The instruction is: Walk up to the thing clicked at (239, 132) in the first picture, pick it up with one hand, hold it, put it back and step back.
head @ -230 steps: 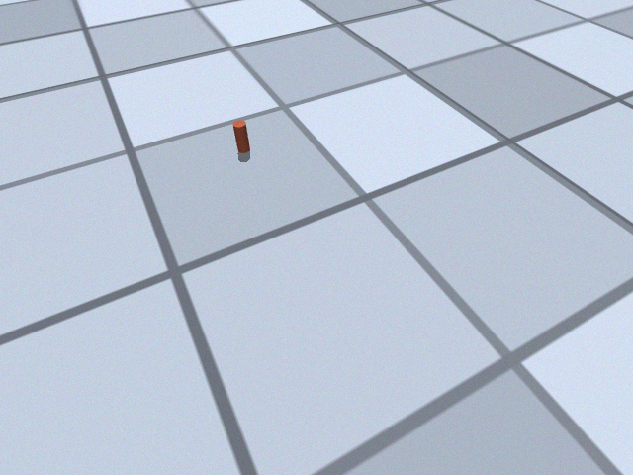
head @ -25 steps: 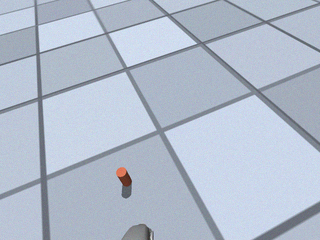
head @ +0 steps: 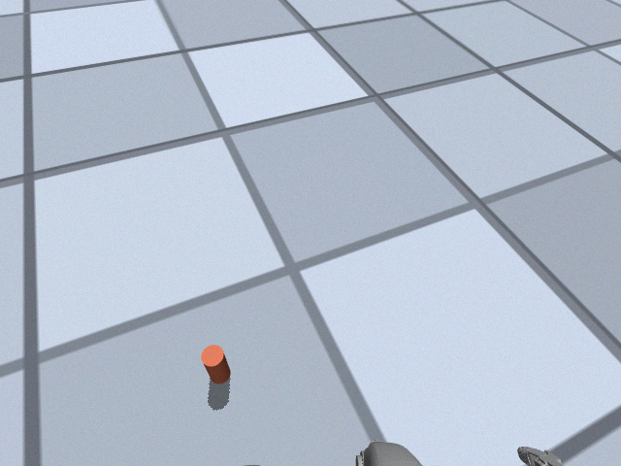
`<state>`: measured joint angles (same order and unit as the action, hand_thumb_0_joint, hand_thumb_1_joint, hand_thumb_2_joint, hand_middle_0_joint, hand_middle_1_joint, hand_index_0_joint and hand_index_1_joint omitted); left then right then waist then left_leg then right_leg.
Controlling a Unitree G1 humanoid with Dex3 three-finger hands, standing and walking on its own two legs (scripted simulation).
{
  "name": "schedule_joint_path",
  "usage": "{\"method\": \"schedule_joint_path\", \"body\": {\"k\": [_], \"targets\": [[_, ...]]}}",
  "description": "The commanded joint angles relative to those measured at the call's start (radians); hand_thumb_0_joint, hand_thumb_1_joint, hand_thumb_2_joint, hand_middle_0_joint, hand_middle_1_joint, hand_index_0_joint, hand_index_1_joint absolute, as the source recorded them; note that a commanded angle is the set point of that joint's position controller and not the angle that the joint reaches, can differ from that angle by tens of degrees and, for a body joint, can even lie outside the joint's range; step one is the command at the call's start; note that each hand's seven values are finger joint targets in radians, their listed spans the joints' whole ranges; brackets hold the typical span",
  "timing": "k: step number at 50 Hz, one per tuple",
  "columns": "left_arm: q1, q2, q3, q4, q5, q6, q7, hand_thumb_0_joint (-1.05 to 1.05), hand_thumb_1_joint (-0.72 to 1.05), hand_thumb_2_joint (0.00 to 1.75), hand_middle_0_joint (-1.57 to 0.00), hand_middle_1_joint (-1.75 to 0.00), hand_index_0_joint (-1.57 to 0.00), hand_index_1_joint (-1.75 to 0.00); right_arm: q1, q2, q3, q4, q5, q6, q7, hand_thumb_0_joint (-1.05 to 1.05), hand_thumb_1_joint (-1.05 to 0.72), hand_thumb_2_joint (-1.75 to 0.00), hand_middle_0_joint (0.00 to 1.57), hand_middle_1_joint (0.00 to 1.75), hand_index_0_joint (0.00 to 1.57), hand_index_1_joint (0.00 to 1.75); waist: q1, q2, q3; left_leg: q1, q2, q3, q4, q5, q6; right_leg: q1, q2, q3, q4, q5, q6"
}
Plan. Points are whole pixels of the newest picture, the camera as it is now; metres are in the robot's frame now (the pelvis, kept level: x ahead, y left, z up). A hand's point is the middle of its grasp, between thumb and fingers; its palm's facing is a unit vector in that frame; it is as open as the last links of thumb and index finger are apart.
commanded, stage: walk up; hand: left
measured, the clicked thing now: (216, 365) +0.48 +0.27 -0.69
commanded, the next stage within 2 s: stand in 1.72 s
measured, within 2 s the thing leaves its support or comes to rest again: neither
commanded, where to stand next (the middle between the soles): +0.11 -0.02 m, yaw -1 degrees
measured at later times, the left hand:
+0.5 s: hand out of the picture +0.14 +0.22 -0.14, palm faces -0.04 -0.94 -0.33, open 7.4 cm
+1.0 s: hand out of the picture +0.13 +0.25 -0.14, palm faces -0.02 -0.94 -0.34, open 7.4 cm
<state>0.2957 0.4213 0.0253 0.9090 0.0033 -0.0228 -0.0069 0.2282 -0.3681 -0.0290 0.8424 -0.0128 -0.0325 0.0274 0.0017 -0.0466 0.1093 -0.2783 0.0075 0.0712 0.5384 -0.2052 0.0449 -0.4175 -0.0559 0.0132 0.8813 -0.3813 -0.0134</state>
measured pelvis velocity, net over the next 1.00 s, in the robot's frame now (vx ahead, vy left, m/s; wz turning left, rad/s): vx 0.05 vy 0.00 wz -0.01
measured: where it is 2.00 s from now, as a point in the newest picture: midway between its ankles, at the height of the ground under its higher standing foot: outside the picture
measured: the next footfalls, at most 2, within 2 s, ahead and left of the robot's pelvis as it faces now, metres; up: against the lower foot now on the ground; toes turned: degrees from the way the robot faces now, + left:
right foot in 0.12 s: +0.09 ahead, -0.14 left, +0.00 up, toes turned -2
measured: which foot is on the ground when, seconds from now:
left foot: down 0.00-1.00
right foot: up 0.00-0.10, down 0.12-1.00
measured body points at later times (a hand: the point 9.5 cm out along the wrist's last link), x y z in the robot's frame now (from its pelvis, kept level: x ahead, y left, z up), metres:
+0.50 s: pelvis +0.03 -0.02 +0.01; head +0.04 -0.02 +0.46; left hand +0.14 +0.27 -0.12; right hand +0.08 -0.32 -0.12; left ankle +0.05 +0.10 -0.73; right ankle +0.05 -0.14 -0.73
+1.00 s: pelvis +0.05 +0.00 +0.02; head +0.06 +0.00 +0.47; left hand +0.13 +0.30 -0.12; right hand +0.14 -0.30 -0.11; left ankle +0.05 +0.10 -0.73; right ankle +0.05 -0.14 -0.73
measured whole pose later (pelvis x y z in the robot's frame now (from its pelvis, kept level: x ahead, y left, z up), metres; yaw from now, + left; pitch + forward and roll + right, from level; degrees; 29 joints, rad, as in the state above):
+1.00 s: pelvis +0.05 +0.00 +0.02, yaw -1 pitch -2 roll +0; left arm 0.08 0.36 0.00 1.18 0.00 -0.01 -0.01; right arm 0.06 -0.34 0.00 1.16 -0.01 -0.02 0.01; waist 0.01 0.00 0.05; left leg -0.11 0.00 0.04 0.33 -0.18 0.02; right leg -0.11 -0.03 -0.03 0.32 -0.16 0.02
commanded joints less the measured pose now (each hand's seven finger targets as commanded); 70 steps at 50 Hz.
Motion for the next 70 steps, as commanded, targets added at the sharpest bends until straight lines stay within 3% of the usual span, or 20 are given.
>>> {"method": "schedule_joint_path", "body": {"k": [1, 3, 5, 6, 7, 8, 9, 10, 12, 13, 14, 15, 17, 18, 24, 27, 31, 51, 58, 70], "targets": [[0.059, 0.156, 0.051, -0.014, 0.007, -0.015, 0.013, 0.00, 0.90, 0.90, -0.20, -0.30, -0.20, -0.30, -0.034, -0.270, -0.077, -0.064, -0.001, -0.012, -0.019, 0.00, -0.90, -0.90, 0.20, 0.30, 0.20, 0.30, -0.002, 0.210, -0.079, -0.033, 0.237, -0.210, -0.198, 0.019, 0.158, 0.080, 0.001, -0.035, -0.141, 0.036, 0.013], [0.053, 0.152, 0.054, 0.006, 0.009, -0.019, 0.017, 0.00, 0.90, 0.90, -0.20, -0.30, -0.20, -0.30, -0.041, -0.264, -0.071, -0.060, 0.001, -0.001, -0.018, 0.00, -0.90, -0.90, 0.20, 0.30, 0.20, 0.30, 0.003, 0.184, -0.100, -0.061, 0.237, -0.211, -0.148, 0.027, 0.155, 0.153, 0.024, -0.044, -0.199, 0.049, 0.008], [0.070, 0.144, 0.053, 0.032, 0.015, -0.024, 0.022, 0.00, 0.90, 0.90, -0.20, -0.30, -0.20, -0.30, -0.085, -0.230, -0.053, -0.058, 0.014, 0.011, -0.017, 0.00, -0.90, -0.90, 0.20, 0.30, 0.20, 0.30, 0.035, 0.133, -0.117, -0.123, 0.213, -0.192, -0.079, -0.058, 0.107, 0.268, 0.032, -0.040, -0.330, 0.136, -0.014], [0.054, 0.159, 0.055, 0.029, 0.019, -0.030, 0.026, 0.00, 0.90, 0.90, -0.20, -0.30, -0.20, -0.30, -0.083, -0.192, -0.038, -0.048, 0.020, 0.014, -0.017, 0.00, -0.90, -0.90, 0.20, 0.30, 0.20, 0.30, 0.045, 0.073, -0.117, -0.155, 0.191, -0.174, -0.034, -0.088, 0.061, 0.300, -0.007, 0.026, -0.408, 0.156, -0.033], [0.022, 0.206, 0.062, 0.016, 0.029, -0.041, 0.030, 0.00, 0.90, 0.90, -0.20, -0.30, -0.20, -0.30, -0.059, -0.149, -0.023, -0.042, 0.025, 0.014, -0.018, 0.00, -0.90, -0.90, 0.20, 0.30, 0.20, 0.30, 0.023, -0.089, -0.115, -0.148, 0.116, -0.115, 0.094, -0.105, 0.012, 0.258, -0.154, 0.256, -0.537, 0.147, -0.075], [-0.067, 0.262, 0.063, -0.005, 0.025, -0.047, 0.028, 0.00, 0.90, 0.90, -0.20, -0.30, -0.20, -0.30, -0.058, -0.144, -0.020, -0.027, 0.023, 0.021, -0.019, 0.00, -0.90, -0.90, 0.20, 0.30, 0.20, 0.30, -0.005, -0.150, -0.060, -0.140, 0.013, -0.069, 0.140, -0.222, -0.028, 0.137, -0.272, 0.429, -0.628, 0.040, -0.150], [-0.141, 0.276, 0.061, -0.013, 0.020, -0.040, 0.023, 0.00, 0.90, 0.90, -0.20, -0.30, -0.20, -0.30, -0.034, -0.196, -0.039, 0.013, 0.019, 0.023, -0.027, 0.00, -0.90, -0.90, 0.20, 0.30, 0.20, 0.30, -0.013, -0.141, -0.050, -0.016, 0.029, -0.091, 0.182, -0.293, -0.020, 0.021, -0.295, 0.410, -0.592, 0.044, -0.203], [-0.162, 0.235, 0.048, -0.014, 0.017, -0.035, 0.019, 0.00, 0.90, 0.90, -0.20, -0.30, -0.20, -0.30, -0.018, -0.204, -0.040, 0.037, 0.017, 0.018, -0.025, 0.00, -0.90, -0.90, 0.20, 0.30, 0.20, 0.30, -0.031, -0.111, -0.054, 0.065, 0.036, -0.097, 0.112, -0.254, -0.012, -0.019, -0.239, 0.326, -0.554, 0.071, -0.175], [-0.172, 0.182, 0.031, -0.003, 0.006, -0.033, 0.017, 0.00, 0.90, 0.90, -0.20, -0.30, -0.20, -0.30, -0.033, -0.212, -0.037, 0.075, 0.026, 0.004, -0.020, 0.00, -0.90, -0.90, 0.20, 0.30, 0.20, 0.30, -0.034, -0.082, -0.098, 0.116, 0.060, -0.105, -0.033, -0.052, -0.004, 0.059, -0.136, 0.159, -0.506, 0.160, -0.068], [-0.182, 0.173, 0.029, 0.005, 0.004, -0.035, 0.016, 0.00, 0.90, 0.90, -0.20, -0.30, -0.20, -0.30, -0.032, -0.210, -0.038, 0.090, 0.025, 0.000, -0.021, 0.00, -0.90, -0.90, 0.20, 0.30, 0.20, 0.30, -0.035, -0.085, -0.143, 0.127, 0.078, -0.125, -0.061, 0.030, 0.001, 0.115, -0.114, 0.128, -0.478, 0.230, -0.047], [-0.162, 0.169, 0.028, 0.019, 0.000, -0.033, 0.014, 0.00, 0.90, 0.90, -0.20, -0.30, -0.20, -0.30, -0.054, -0.213, -0.033, 0.094, 0.022, -0.001, -0.021, 0.00, -0.90, -0.90, 0.20, 0.30, 0.20, 0.30, -0.012, -0.070, -0.159, 0.140, 0.082, -0.137, -0.078, 0.028, 0.004, 0.125, -0.101, 0.130, -0.480, 0.225, -0.039], [-0.161, 0.179, 0.028, 0.030, -0.001, -0.031, 0.013, 0.00, 0.90, 0.90, -0.20, -0.30, -0.20, -0.30, -0.075, -0.215, -0.029, 0.095, 0.016, -0.001, -0.022, 0.00, -0.90, -0.90, 0.20, 0.30, 0.20, 0.30, -0.007, -0.072, -0.170, 0.134, 0.088, -0.150, -0.091, -0.005, 0.006, 0.133, -0.099, 0.134, -0.496, 0.174, -0.037], [-0.170, 0.178, 0.029, 0.046, -0.001, -0.023, 0.010, 0.00, 0.90, 0.90, -0.20, -0.30, -0.20, -0.30, -0.102, -0.209, -0.020, 0.116, 0.015, 0.002, -0.018, 0.00, -0.90, -0.90, 0.20, 0.30, 0.20, 0.30, 0.008, -0.074, -0.103, 0.091, 0.079, -0.142, -0.105, -0.111, 0.000, 0.101, -0.103, 0.153, -0.584, -0.054, -0.032], [-0.203, 0.180, 0.030, 0.051, 0.002, -0.022, 0.011, 0.00, 0.90, 0.90, -0.20, -0.30, -0.20, -0.30, -0.093, -0.205, -0.019, 0.135, 0.013, 0.005, -0.016, 0.00, -0.90, -0.90, 0.20, 0.30, 0.20, 0.30, -0.003, -0.073, -0.080, 0.077, 0.074, -0.137, -0.119, -0.106, -0.007, 0.109, -0.108, 0.159, -0.607, -0.105, -0.033], [-0.227, 0.154, 0.022, 0.097, -0.005, -0.021, 0.008, 0.00, 0.90, 0.90, -0.20, -0.30, -0.20, -0.30, -0.121, -0.207, -0.005, 0.198, 0.004, -0.015, -0.020, 0.00, -0.90, -0.90, 0.20, 0.30, 0.20, 0.30, 0.009, 0.051, -0.103, 0.051, 0.112, -0.171, -0.222, -0.028, -0.010, 0.235, -0.072, 0.093, -0.554, 0.142, -0.028], [-0.234, 0.147, 0.020, 0.118, -0.010, -0.019, 0.007, 0.00, 0.90, 0.90, -0.20, -0.30, -0.20, -0.30, -0.134, -0.210, -0.003, 0.219, 0.006, -0.023, -0.026, 0.00, -0.90, -0.90, 0.20, 0.30, 0.20, 0.30, 0.015, 0.089, -0.150, 0.071, 0.131, -0.168, -0.239, 0.100, -0.011, 0.313, -0.069, 0.071, -0.528, 0.282, -0.025], [-0.256, 0.142, 0.015, 0.144, -0.010, -0.013, 0.007, 0.00, 0.90, 0.90, -0.20, -0.30, -0.20, -0.30, -0.153, -0.208, -0.005, 0.236, 0.006, -0.025, -0.032, 0.00, -0.90, -0.90, 0.20, 0.30, 0.20, 0.30, 0.011, 0.105, -0.168, 0.109, 0.137, -0.155, -0.245, 0.179, -0.012, 0.337, -0.074, 0.056, -0.540, 0.343, -0.018], [-0.278, 0.134, 0.005, 0.207, -0.002, -0.011, 0.009, 0.00, 0.90, 0.90, -0.20, -0.30, -0.20, -0.30, -0.206, -0.202, -0.014, 0.262, 0.008, -0.007, -0.033, 0.00, -0.90, -0.90, 0.20, 0.30, 0.20, 0.30, -0.003, 0.040, -0.149, 0.196, 0.129, -0.139, -0.275, 0.185, -0.018, 0.315, -0.083, 0.050, -0.614, 0.360, 0.008], [-0.264, 0.133, 0.007, 0.214, 0.004, -0.011, 0.011, 0.00, 0.90, 0.90, -0.20, -0.30, -0.20, -0.30, -0.218, -0.197, -0.016, 0.264, 0.008, -0.003, -0.031, 0.00, -0.90, -0.90, 0.20, 0.30, 0.20, 0.30, -0.002, 0.045, -0.133, 0.190, 0.123, -0.146, -0.291, 0.133, -0.021, 0.309, -0.078, 0.045, -0.627, 0.312, 0.009], [-0.262, 0.134, 0.015, 0.198, 0.009, -0.010, 0.013, 0.00, 0.90, 0.90, -0.20, -0.30, -0.20, -0.30, -0.199, -0.190, -0.015, 0.266, 0.005, -0.004, -0.033, 0.00, -0.90, -0.90, 0.20, 0.30, 0.20, 0.30, -0.005, 0.055, -0.160, 0.174, 0.122, -0.145, -0.290, 0.159, -0.020, 0.357, -0.082, 0.043, -0.619, 0.339, 0.003]]}}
